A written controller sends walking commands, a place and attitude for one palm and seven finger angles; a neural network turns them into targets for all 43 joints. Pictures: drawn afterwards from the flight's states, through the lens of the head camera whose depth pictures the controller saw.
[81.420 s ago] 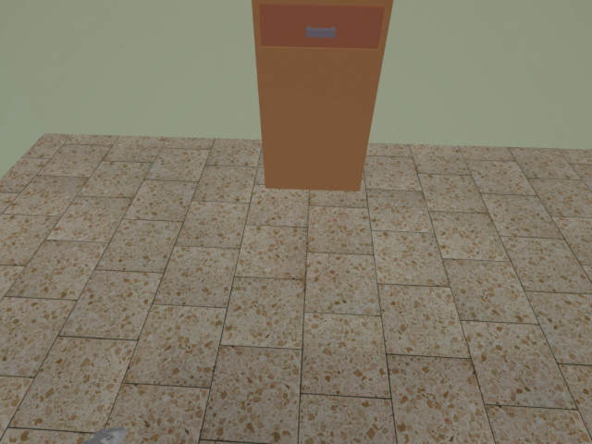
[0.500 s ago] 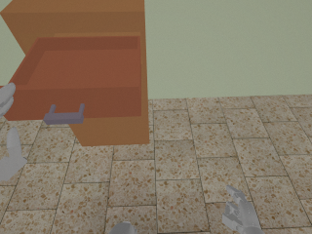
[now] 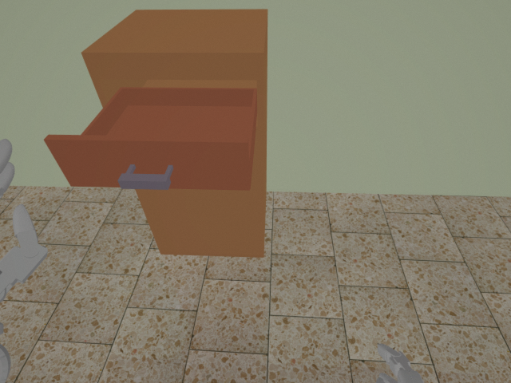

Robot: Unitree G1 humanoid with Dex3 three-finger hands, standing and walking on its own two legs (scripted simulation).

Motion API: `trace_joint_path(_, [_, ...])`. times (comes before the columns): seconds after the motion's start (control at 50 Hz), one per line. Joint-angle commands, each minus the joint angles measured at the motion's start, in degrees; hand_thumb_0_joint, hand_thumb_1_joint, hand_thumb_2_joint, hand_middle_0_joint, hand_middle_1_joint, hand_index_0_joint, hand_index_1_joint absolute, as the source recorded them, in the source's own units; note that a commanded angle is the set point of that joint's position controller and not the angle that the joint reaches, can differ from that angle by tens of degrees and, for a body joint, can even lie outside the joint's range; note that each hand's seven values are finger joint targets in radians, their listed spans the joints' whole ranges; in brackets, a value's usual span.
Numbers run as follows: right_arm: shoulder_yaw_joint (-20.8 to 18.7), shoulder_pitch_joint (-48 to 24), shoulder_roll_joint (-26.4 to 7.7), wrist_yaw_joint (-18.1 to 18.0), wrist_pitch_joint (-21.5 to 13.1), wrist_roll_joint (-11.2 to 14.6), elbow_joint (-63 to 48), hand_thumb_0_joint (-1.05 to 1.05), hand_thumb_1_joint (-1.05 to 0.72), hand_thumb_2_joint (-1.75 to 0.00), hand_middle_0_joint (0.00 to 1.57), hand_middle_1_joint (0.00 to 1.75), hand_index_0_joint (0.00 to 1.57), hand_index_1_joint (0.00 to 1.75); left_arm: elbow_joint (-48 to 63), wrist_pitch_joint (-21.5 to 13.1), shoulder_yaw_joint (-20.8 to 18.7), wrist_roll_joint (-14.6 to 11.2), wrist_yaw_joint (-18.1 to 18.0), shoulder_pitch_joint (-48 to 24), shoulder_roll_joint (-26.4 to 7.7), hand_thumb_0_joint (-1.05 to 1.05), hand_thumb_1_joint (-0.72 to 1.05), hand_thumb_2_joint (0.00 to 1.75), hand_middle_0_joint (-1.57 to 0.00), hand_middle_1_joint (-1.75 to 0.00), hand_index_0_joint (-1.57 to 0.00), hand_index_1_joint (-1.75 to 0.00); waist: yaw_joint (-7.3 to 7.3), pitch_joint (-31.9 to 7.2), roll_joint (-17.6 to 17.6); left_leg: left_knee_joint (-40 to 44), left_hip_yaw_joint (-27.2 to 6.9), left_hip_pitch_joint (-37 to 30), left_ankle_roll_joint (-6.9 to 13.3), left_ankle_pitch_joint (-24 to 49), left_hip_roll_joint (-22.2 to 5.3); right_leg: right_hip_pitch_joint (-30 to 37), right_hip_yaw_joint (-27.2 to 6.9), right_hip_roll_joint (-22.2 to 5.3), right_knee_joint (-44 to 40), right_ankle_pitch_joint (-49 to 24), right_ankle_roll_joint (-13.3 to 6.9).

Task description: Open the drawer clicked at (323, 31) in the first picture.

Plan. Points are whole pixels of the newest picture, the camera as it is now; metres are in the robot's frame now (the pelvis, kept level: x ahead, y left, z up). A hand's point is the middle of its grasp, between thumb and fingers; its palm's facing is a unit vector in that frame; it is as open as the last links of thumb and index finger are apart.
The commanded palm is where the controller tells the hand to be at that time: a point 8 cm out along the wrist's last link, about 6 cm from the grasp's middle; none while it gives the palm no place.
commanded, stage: stop stepping back and stand still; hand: left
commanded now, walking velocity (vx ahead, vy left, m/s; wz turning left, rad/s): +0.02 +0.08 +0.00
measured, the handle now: (147, 175) +0.53 +0.27 +0.03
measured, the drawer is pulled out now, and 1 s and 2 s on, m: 0.30 0.30 0.30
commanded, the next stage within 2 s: let the arm hang, fingers relaxed in 0.22 s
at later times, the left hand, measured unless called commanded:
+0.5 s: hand (131, 369) +0.17 +0.21 -0.05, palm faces +0.11 -0.91 -0.39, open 7.4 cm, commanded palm none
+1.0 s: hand out of the picture -0.05 +0.20 -0.15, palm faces +0.05 -0.96 -0.28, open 7.3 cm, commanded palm none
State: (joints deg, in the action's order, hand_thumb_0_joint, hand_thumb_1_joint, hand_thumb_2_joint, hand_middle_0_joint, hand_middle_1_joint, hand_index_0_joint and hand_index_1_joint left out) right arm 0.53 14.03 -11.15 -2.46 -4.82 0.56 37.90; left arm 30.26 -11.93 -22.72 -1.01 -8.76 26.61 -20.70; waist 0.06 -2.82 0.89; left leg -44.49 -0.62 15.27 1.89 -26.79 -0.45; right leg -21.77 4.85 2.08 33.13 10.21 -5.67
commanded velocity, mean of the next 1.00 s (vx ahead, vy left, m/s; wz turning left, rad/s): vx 0.00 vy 0.00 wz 0.00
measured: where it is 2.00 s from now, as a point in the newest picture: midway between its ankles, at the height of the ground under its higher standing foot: outside the picture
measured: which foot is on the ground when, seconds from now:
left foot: down 0.00-1.00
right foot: down 0.00-1.00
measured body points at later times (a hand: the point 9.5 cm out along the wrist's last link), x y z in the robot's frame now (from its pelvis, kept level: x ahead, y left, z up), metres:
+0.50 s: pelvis -0.02 -0.02 +0.00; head -0.01 -0.05 +0.45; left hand +0.16 +0.26 -0.03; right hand +0.13 -0.27 -0.13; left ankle -0.03 +0.13 -0.73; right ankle +0.03 -0.08 -0.73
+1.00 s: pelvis -0.04 +0.00 +0.01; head -0.03 -0.02 +0.46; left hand -0.05 +0.25 -0.13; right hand -0.09 -0.21 -0.15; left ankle -0.03 +0.13 -0.72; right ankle +0.03 -0.08 -0.72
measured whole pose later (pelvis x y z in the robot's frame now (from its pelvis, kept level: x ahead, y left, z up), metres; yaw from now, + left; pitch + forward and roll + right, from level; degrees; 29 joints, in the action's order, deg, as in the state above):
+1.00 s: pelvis -0.04 +0.00 +0.01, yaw +1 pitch -1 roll +0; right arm -0.6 23.8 -8.8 -1.2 1.8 -1.4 60.3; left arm -61.6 1.6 -2.1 0.9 -1.5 18.2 -11.0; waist 0.7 2.4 2.7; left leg -26.4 0.5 12.1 -0.5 -13.1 -1.2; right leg -15.9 2.5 2.3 23.4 6.9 -3.2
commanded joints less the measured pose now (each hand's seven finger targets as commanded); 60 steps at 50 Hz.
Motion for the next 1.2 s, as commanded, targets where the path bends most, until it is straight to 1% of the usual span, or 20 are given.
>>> trace_joint_path(0.0, [-2.41, -6.13, -6.33, -0.22, -1.74, -0.63, -11.16, 0.00, -0.90, -0.90, 0.20, 0.30, 0.20, 0.30, 13.73, -2.91, -6.51, -0.36, -0.27, -0.89, -12.40, 0.00, 0.90, 0.90, -0.20, -0.30, -0.20, -0.30, 1.31, -2.63, -10.15, 2.20, 2.79, 0.16, 1.13, -0.94, 0.61, -1.46, -22.33, -16.09, -24.08, 31.65, -0.39])
trace_joint_path(0.04, [-1.78, -5.85, -6.17, -0.55, -1.75, -1.18, -11.92, 0.00, -0.90, -0.90, 0.20, 0.30, 0.20, 0.30, 18.22, -2.80, -6.74, -0.39, -0.82, 2.86, -12.23, 0.00, 0.90, 0.90, -0.20, -0.30, -0.20, -0.30, 1.68, -4.32, -7.43, 15.85, 4.75, -5.53, 1.51, 1.77, 1.19, -0.82, -15.73, -12.44, -20.57, 29.19, 1.35])
trace_joint_path(0.06, [-1.53, -6.40, -6.67, -0.88, -1.96, -1.31, -12.37, 0.00, -0.90, -0.90, 0.20, 0.30, 0.20, 0.30, 20.88, -3.09, -7.16, -0.51, -1.18, 4.01, -12.92, 0.00, 0.90, 0.90, -0.20, -0.30, -0.20, -0.30, 1.45, -3.59, -0.92, 22.33, 3.40, -6.22, 1.71, 2.24, 0.19, -0.06, -13.72, -10.10, -16.60, 26.54, 2.26])
trace_joint_path(0.1, [-1.93, -6.26, -8.06, -0.62, -3.04, -2.06, -13.56, 0.00, -0.90, -0.90, 0.20, 0.30, 0.20, 0.30, 25.95, -4.42, -7.14, -0.20, -1.97, 3.99, -12.25, 0.00, 0.90, 0.90, -0.20, -0.30, -0.20, -0.30, 0.63, -0.35, 14.82, 34.99, -16.43, 0.38, 5.86, -10.34, -12.51, 0.54, -6.38, -1.07, 2.70, 14.14, 5.23])
trace_joint_path(0.12, [-2.26, -6.48, -6.88, -0.30, -3.89, -1.35, -13.77, 0.00, -0.90, -0.90, 0.20, 0.30, 0.20, 0.30, 26.02, -3.69, -7.93, 0.36, -2.29, 4.11, -13.37, 0.00, 0.90, 0.90, -0.20, -0.30, -0.20, -0.30, 0.44, -0.88, 14.18, 34.23, -15.93, 4.49, 7.37, -4.51, -16.07, 2.72, -3.61, -0.47, 12.22, 11.00, 6.53])
trace_joint_path(0.14, [-2.16, -5.97, -6.01, -0.25, -4.24, -0.94, -12.62, 0.00, -0.90, -0.90, 0.20, 0.30, 0.20, 0.30, 23.93, -2.99, -8.38, 0.13, -2.28, 4.36, -13.10, 0.00, 0.90, 0.90, -0.20, -0.30, -0.20, -0.30, 0.50, 0.21, 12.04, 32.46, -12.68, 6.29, 6.56, 0.91, -14.56, 3.37, -4.34, -1.38, 13.54, 10.38, 6.65])
trace_joint_path(0.2, [-2.24, -6.06, -7.27, -0.70, -4.50, 0.27, -11.55, 0.00, -0.90, -0.90, 0.20, 0.30, 0.20, 0.30, 15.67, -1.62, -8.10, -0.63, -2.02, 6.68, -11.63, 0.00, 0.90, 0.90, -0.20, -0.30, -0.20, -0.30, 0.14, 2.24, 6.83, 23.83, -3.75, 8.72, 3.46, 10.89, -9.78, 11.53, -3.94, -2.21, -3.41, 3.69, 6.50])
trace_joint_path(0.24, [-2.81, -6.39, -7.84, -1.02, -4.33, 0.52, -10.96, 0.00, -0.90, -0.90, 0.20, 0.30, 0.20, 0.30, 11.22, -1.86, -7.76, -0.87, -1.53, 4.11, -11.60, 0.00, 0.90, 0.90, -0.20, -0.30, -0.20, -0.30, 1.47, 3.72, -1.89, 16.14, -0.84, 7.85, 0.37, 13.30, -3.57, 10.95, -13.09, -6.49, -11.55, -6.23, 4.20])
trace_joint_path(0.28, [-2.85, -6.49, -7.90, -0.70, -3.80, 0.46, -10.19, 0.00, -0.90, -0.90, 0.20, 0.30, 0.20, 0.30, 9.82, -2.70, -7.45, -1.17, -0.96, 0.47, -11.64, 0.00, 0.90, 0.90, -0.20, -0.30, -0.20, -0.30, 2.38, 2.57, -3.97, 12.80, -0.12, 4.46, -1.03, 11.56, -1.34, 7.91, -18.15, -11.46, -15.88, -4.46, 2.27])
trace_joint_path(0.3, [-6.15, -5.47, -15.79, 3.49, -4.93, -0.66, 2.35, 0.00, -0.90, -0.90, 0.20, 0.30, 0.20, 0.30, -31.94, 6.34, 15.41, 5.01, 7.46, 0.51, -4.43, 0.00, 0.90, 0.90, -0.20, -0.30, -0.20, -0.30, 3.21, 1.98, -3.32, 0.72, -1.69, 5.66, -1.33, 14.09, -3.02, 2.45, -17.03, -17.24, -6.21, -21.62, -0.58])
trace_joint_path(0.32, [-5.42, -0.58, -10.99, 3.34, -1.85, -0.71, 2.36, 0.00, -0.90, -0.90, 0.20, 0.30, 0.20, 0.30, -33.94, 9.82, 14.44, 4.22, 8.42, 0.86, -0.87, 0.00, 0.90, 0.90, -0.20, -0.30, -0.20, -0.30, 2.61, -2.43, -6.13, 1.87, -2.59, 4.90, -1.81, 5.47, -2.78, 5.18, -16.96, -15.63, -5.71, -24.58, -1.80])
trace_joint_path(0.34, [-4.52, 0.58, -9.87, 3.00, -0.59, -0.69, 2.29, 0.00, -0.90, -0.90, 0.20, 0.30, 0.20, 0.30, -34.49, 10.60, 14.78, 4.03, 8.70, 0.12, 0.06, 0.00, 0.90, 0.90, -0.20, -0.30, -0.20, -0.30, 2.60, -2.46, -7.02, 2.45, -2.26, 4.75, -1.70, 3.34, -2.20, 5.07, -15.62, -15.25, -6.72, -20.17, -1.53])
trace_joint_path(0.4, [-3.55, 1.85, -8.12, 3.07, 2.46, -1.23, 1.69, 0.00, -0.90, -0.90, 0.20, 0.30, 0.20, 0.30, -42.01, 11.07, 15.93, 3.70, 8.46, -4.29, 0.43, 0.00, 0.90, 0.90, -0.20, -0.30, -0.20, -0.30, 1.33, -2.57, -17.22, 5.57, -0.43, 6.85, -1.09, 2.25, 0.57, 10.86, -13.45, -13.75, -6.02, -23.92, -1.60])
trace_joint_path(0.44, [-3.79, 1.15, -9.02, 2.79, 3.60, -1.85, 1.75, 0.00, -0.90, -0.90, 0.20, 0.30, 0.20, 0.30, -49.06, 11.32, 16.74, 3.50, 7.98, -6.60, -0.67, 0.00, 0.90, 0.90, -0.20, -0.30, -0.20, -0.30, 0.92, -1.45, -18.19, 9.80, -1.16, 4.28, -0.54, 6.07, 0.82, 11.99, -14.51, -12.72, -6.26, -25.41, -0.42])
trace_joint_path(0.5, [-3.05, 1.20, -9.03, 2.48, 4.23, -2.06, 4.10, 0.00, -0.90, -0.90, 0.20, 0.30, 0.20, 0.30, -58.05, 12.13, 18.16, 2.68, 7.61, -10.41, -0.68, 0.00, 0.90, 0.90, -0.20, -0.30, -0.20, -0.30, 1.16, -1.47, -5.03, 15.24, -3.98, -2.90, 0.42, 22.77, -3.11, 8.44, -12.46, -9.12, -6.72, -11.66, 3.31])
trace_joint_path(0.56, [-2.00, -1.19, -7.98, 2.34, 5.04, -2.00, 6.55, 0.00, -0.90, -0.90, 0.20, 0.30, 0.20, 0.30, -67.06, 12.70, 18.85, 2.24, 7.79, -11.93, -1.40, 0.00, 0.90, 0.90, -0.20, -0.30, -0.20, -0.30, -0.07, 4.72, 8.58, 20.81, -4.76, 2.07, 0.52, 12.60, -4.23, 7.36, -12.11, -5.97, -11.41, 7.30, 3.75])
trace_joint_path(0.68, [-2.36, 6.31, -5.61, 1.42, 5.99, -2.17, 12.42, 0.00, -0.90, -0.90, 0.20, 0.30, 0.20, 0.30, -78.56, 12.37, 19.00, 2.09, 7.55, -9.77, 1.38, 0.00, 0.90, 0.90, -0.20, -0.30, -0.20, -0.30, 0.51, 3.26, 7.37, 22.30, -2.69, 0.93, 0.35, 3.04, -3.28, 8.59, -13.04, -6.30, -17.65, 14.72, 2.23])
trace_joint_path(0.78, [-2.55, 10.74, -4.59, 1.13, 6.27, -1.98, 16.08, 0.00, -0.90, -0.90, 0.20, 0.30, 0.20, 0.30, -84.10, 12.25, 19.43, 1.95, 7.40, -9.33, 2.24, 0.00, 0.90, 0.90, -0.20, -0.30, -0.20, -0.30, 0.72, 5.64, -0.09, 23.33, -2.76, 2.06, 0.60, 2.89, -3.52, 8.10, -12.89, -6.46, -19.53, 17.12, 2.45])
trace_joint_path(0.84, [-2.40, 13.15, -3.89, 0.96, 6.24, -2.04, 18.34, 0.00, -0.90, -0.90, 0.20, 0.30, 0.20, 0.30, -86.48, 12.33, 19.54, 1.84, 7.21, -9.19, 2.79, 0.00, 0.90, 0.90, -0.20, -0.30, -0.20, -0.30, 1.02, 8.06, -1.92, 23.55, -2.83, 1.75, 0.73, 3.22, -3.55, 5.39, -12.83, -6.51, -19.96, 18.94, 2.40])
trace_joint_path(1.18, [-2.26, 13.89, -0.92, 0.53, 5.10, -2.00, 22.51, 0.00, -0.90, -0.90, 0.20, 0.30, 0.20, 0.30, -90.93, 12.25, 19.68, 1.98, 6.73, -7.73, 5.85, 0.00, 0.90, 0.90, -0.20, -0.30, -0.20, -0.30, 0.09, 10.54, 0.94, 28.54, -4.62, 4.74, 1.14, 1.62, -4.74, 7.37, -10.44, -5.09, -14.58, 10.34, 3.03])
